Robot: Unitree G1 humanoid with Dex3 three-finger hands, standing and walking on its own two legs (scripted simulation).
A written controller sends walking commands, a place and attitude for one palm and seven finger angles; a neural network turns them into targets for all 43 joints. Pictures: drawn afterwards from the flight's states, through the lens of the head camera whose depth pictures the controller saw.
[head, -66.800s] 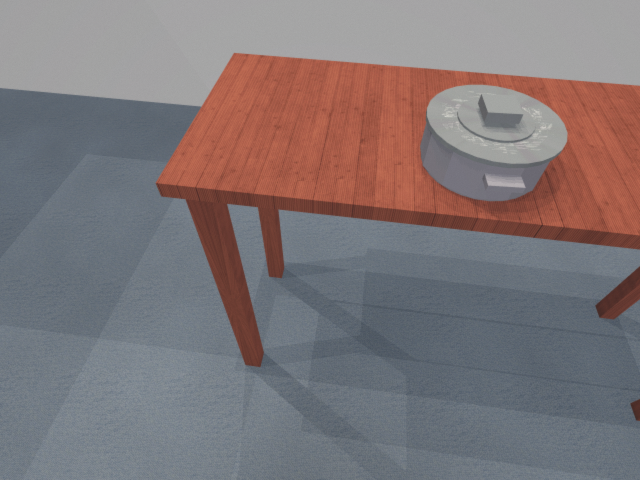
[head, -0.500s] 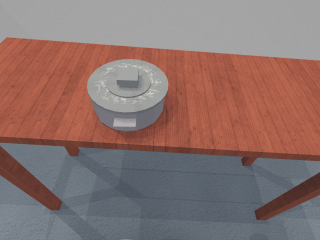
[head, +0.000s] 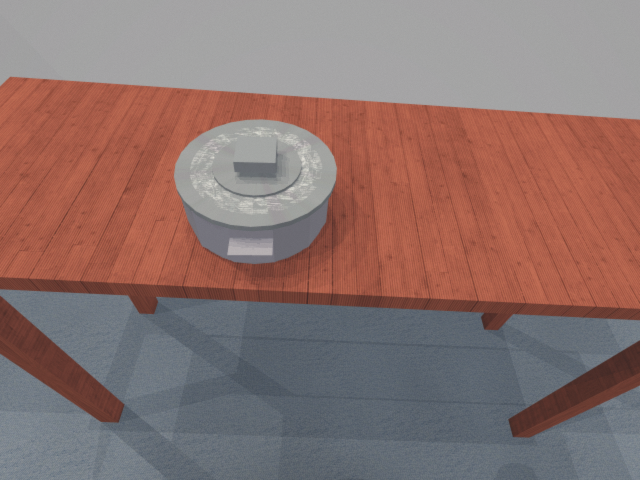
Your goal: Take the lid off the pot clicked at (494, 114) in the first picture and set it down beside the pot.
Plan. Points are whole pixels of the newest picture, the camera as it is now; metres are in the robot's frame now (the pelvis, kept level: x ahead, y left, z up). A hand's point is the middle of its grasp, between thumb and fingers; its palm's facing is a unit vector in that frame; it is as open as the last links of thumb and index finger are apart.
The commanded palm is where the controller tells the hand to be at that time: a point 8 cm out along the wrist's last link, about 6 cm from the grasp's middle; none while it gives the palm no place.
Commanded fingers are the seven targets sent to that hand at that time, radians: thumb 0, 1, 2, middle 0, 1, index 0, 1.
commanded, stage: look again from close up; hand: left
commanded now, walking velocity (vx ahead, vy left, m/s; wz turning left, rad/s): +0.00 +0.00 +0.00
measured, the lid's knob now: (256, 154) +0.47 +0.12 +0.15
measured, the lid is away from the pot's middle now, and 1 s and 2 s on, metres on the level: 0.00 0.00 0.00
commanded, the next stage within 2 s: lift the closed hand beside the body in 0.34 s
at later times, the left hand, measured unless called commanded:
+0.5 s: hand out of the picture +0.03 +0.18 -0.16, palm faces +0.07 -0.98 -0.20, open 7.3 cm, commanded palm +0.09 +0.23 -0.05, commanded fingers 0.00 0.90 0.90 -0.38 -0.49 -0.38 -0.49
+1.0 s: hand out of the picture +0.11 +0.19 +0.04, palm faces +0.33 -0.89 -0.31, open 3.2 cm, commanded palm +0.07 +0.23 +0.08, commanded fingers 0.00 0.90 0.90 -1.30 -1.50 -1.30 -1.50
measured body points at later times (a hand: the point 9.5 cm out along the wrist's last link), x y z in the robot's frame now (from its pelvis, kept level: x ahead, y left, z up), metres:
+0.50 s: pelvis +0.00 +0.00 +0.00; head +0.02 +0.02 +0.45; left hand +0.03 +0.23 -0.15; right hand +0.05 -0.23 -0.14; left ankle +0.05 +0.09 -0.74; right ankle -0.05 -0.16 -0.74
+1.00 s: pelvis -0.01 -0.04 +0.00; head -0.03 -0.05 +0.45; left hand +0.09 +0.24 +0.06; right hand +0.22 -0.24 -0.04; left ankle +0.05 +0.09 -0.74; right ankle -0.05 -0.16 -0.74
